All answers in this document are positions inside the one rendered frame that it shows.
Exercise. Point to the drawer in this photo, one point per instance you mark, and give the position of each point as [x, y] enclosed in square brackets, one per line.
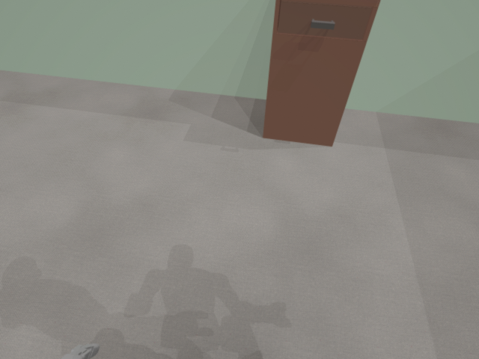
[350, 20]

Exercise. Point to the cabinet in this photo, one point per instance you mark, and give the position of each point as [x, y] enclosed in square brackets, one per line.
[310, 79]

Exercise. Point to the robot left hand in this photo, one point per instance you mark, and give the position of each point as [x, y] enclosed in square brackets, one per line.
[83, 352]

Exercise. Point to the handle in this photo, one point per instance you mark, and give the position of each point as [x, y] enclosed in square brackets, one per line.
[322, 24]

